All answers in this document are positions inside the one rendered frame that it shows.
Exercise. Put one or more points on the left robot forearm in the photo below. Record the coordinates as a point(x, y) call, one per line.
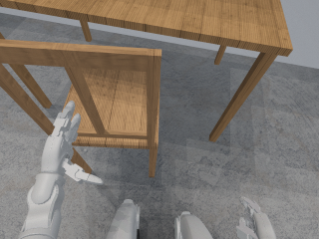
point(44, 200)

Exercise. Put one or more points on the robot left hand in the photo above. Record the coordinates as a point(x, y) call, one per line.
point(59, 144)

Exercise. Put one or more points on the robot right thigh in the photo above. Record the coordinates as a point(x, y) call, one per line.
point(188, 226)

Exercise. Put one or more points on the robot right hand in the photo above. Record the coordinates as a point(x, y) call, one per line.
point(257, 227)

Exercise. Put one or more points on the robot thigh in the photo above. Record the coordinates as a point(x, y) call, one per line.
point(125, 222)
point(188, 226)

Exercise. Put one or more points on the robot left thigh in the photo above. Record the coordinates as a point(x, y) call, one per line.
point(125, 222)

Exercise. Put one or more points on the table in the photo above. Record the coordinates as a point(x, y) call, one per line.
point(254, 25)

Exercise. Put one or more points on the chair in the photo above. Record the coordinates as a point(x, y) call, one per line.
point(116, 91)

